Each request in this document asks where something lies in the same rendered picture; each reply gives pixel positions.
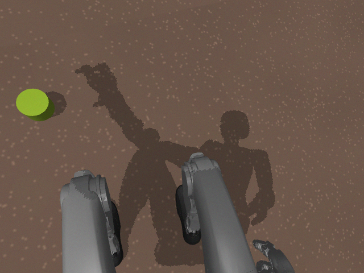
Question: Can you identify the right robot foot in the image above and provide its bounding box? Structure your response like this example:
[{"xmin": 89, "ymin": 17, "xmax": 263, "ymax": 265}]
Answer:
[{"xmin": 175, "ymin": 185, "xmax": 201, "ymax": 245}]

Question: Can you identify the left robot foot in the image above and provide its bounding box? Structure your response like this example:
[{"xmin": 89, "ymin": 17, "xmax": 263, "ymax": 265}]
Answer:
[{"xmin": 111, "ymin": 201, "xmax": 123, "ymax": 267}]

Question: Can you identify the tin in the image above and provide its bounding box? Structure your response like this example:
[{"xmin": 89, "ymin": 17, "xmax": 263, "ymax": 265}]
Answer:
[{"xmin": 16, "ymin": 89, "xmax": 55, "ymax": 121}]

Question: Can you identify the right robot hand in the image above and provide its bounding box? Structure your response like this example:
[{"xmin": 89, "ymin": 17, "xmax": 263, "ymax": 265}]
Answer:
[{"xmin": 253, "ymin": 239, "xmax": 295, "ymax": 273}]

